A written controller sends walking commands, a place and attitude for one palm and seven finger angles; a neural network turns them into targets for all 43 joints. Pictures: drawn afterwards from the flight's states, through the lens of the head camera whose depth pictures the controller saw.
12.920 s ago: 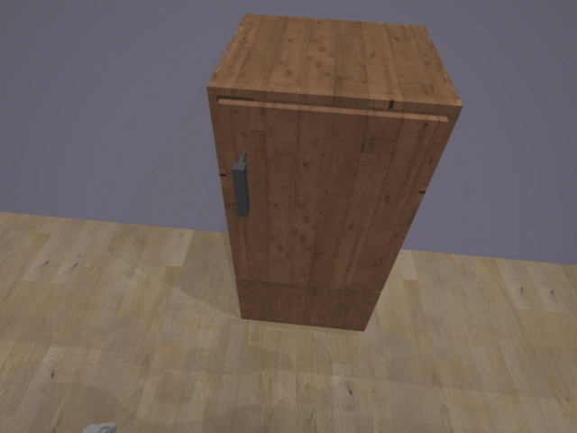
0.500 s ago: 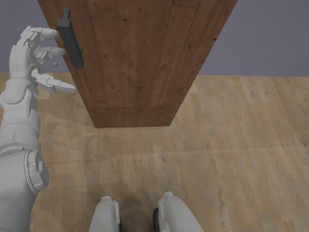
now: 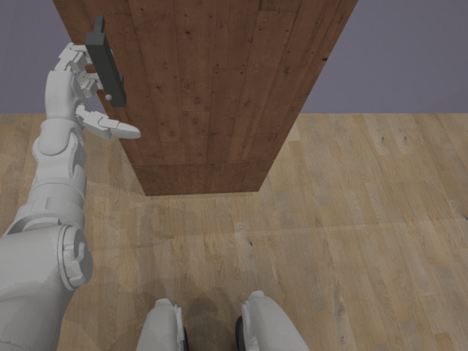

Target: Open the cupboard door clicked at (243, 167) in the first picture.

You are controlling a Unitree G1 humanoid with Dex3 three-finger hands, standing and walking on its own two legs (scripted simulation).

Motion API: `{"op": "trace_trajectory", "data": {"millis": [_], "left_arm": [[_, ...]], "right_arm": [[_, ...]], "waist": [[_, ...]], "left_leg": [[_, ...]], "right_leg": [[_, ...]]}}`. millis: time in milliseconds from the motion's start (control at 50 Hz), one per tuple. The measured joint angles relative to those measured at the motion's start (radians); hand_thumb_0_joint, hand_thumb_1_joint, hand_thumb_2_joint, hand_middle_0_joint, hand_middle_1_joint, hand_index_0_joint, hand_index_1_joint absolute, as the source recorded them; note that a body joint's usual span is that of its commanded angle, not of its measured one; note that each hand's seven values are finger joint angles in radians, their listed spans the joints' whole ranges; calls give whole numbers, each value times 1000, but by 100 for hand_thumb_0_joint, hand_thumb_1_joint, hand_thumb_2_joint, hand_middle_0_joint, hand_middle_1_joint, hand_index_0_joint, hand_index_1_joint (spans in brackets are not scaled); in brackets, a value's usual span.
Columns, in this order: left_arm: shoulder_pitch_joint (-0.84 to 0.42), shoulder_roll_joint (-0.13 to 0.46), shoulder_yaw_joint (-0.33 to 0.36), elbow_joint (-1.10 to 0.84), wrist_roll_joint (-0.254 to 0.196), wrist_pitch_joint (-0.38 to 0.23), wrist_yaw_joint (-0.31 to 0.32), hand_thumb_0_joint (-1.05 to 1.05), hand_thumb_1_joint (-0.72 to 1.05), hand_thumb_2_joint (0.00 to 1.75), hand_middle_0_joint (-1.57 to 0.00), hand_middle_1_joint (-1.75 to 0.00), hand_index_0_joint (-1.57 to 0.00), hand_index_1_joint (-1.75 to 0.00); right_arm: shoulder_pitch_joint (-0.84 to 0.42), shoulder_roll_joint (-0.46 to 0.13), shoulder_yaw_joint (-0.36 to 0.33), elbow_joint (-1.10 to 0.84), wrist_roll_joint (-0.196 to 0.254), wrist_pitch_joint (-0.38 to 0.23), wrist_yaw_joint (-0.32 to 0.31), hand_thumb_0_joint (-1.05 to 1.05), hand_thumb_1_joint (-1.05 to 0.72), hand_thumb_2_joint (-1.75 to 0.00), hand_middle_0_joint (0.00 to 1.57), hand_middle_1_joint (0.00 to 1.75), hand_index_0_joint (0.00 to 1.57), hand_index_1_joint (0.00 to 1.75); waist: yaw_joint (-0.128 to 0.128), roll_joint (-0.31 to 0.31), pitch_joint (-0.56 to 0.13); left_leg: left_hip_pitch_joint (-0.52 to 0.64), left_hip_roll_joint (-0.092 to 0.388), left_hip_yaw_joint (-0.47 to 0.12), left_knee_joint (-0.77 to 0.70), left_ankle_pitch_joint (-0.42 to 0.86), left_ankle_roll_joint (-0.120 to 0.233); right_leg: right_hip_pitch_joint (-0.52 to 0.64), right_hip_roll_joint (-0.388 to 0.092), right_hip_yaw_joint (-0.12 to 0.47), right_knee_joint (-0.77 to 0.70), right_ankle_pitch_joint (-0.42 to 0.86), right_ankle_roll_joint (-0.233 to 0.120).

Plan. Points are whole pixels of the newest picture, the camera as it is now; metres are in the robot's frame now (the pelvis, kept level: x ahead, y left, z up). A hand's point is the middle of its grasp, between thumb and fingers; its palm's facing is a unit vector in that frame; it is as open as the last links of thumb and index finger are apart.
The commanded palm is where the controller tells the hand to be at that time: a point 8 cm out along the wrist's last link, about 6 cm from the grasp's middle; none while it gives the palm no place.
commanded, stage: slide the fingers in behind the handle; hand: left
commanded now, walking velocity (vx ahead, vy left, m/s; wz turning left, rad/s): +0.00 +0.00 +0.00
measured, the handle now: (110, 64) +0.58 +0.16 +0.07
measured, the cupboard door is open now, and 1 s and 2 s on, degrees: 0 0 12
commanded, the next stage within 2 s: close the thumb around the handle in 0.72 s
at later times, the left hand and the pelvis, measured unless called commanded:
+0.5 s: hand (123, 99) +0.52 +0.14 +0.06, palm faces +0.00 -1.00 -0.03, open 14.1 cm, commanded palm +0.49 +0.18 +0.06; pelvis +0.00 -0.01 +0.00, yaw +1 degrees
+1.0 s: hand (124, 99) +0.52 +0.14 +0.06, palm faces +0.00 -1.00 -0.03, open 13.3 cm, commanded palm +0.49 +0.17 +0.06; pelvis +0.00 -0.01 +0.00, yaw +1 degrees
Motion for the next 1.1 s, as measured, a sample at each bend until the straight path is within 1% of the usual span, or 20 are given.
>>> {"op": "trace_trajectory", "data": {"millis": [120,220,280,400,540,660,740,880,980,1100], "left_arm": [[-5,-10,-24,13,1,-11,21,-1,-50,30,-30,-120,-30,-120],[-7,-39,-50,4,-3,-25,29,-1,-50,30,-30,-120,-30,-120],[-6,-55,-46,7,0,-26,45,-1,-50,30,-30,-120,-30,-120],[1,-56,-44,3,13,-28,77,-1,-50,30,-30,-120,-29,-120],[-4,-53,-54,16,5,-37,71,-1,-50,30,-30,-120,-27,-120],[-12,-46,-52,19,3,-35,60,-1,-50,30,-30,-120,-28,-120],[-1,-50,-55,8,-5,-34,60,-1,-50,30,-30,-120,-28,-120],[-2,-56,-63,12,-6,-36,71,-1,-49,30,-30,-120,-27,-120],[-1,-58,-67,12,-5,-38,75,-1,-39,34,-30,-121,-28,-121],[6,-61,-73,4,-9,-35,78,-1,-15,45,-32,-124,-29,-124]], "right_arm": [[6,3,-1,2,-2,0,5,0,-90,-90,21,30,20,30],[4,1,-8,9,-6,0,8,0,-90,-90,21,30,20,30],[-1,-1,-10,8,-6,3,9,1,-90,-90,21,30,20,30],[-7,-1,-15,0,-9,2,12,0,-90,-90,20,30,20,30],[-12,-2,-13,5,-5,2,11,0,-90,-90,20,30,20,30],[-14,-3,-13,7,-5,0,6,0,-90,-90,21,30,20,30],[-12,-4,-17,8,-5,1,7,0,-90,-90,20,30,20,30],[-10,-4,-17,13,-4,2,8,0,-90,-90,20,30,20,30],[-11,-2,-18,16,-5,2,8,0,-90,-90,20,30,20,30],[-10,-1,-21,16,-6,1,9,0,-90,-90,20,30,20,30]], "waist": [[3,-1,1],[8,-1,-2],[7,-2,-3],[6,-2,-3],[11,-1,1],[10,-3,0],[12,-2,-2],[16,1,0],[17,0,-2],[18,0,-3]], "left_leg": [[9,-3,-2,-6,2,-2],[8,-5,-6,-7,3,-5],[10,-5,-5,-8,3,-6],[14,-5,-4,-9,4,-9],[15,-6,-9,-10,5,-14],[7,-6,-13,-7,5,-16],[10,-5,-12,-9,4,-17],[14,-7,-14,-11,4,-17],[14,-8,-13,-11,4,-17],[17,-9,-13,-13,4,-17]], "right_leg": [[9,-2,-2,-3,-2,-2],[8,-4,-5,-1,-4,-5],[9,-4,-5,1,-5,-6],[9,-4,-4,6,-7,-9],[10,-4,-8,8,-9,-14],[3,-4,-11,12,-11,-16],[5,-3,-10,11,-11,-17],[11,-4,-12,8,-13,-17],[10,-5,-11,9,-13,-17],[14,-5,-11,6,-13,-16]]}}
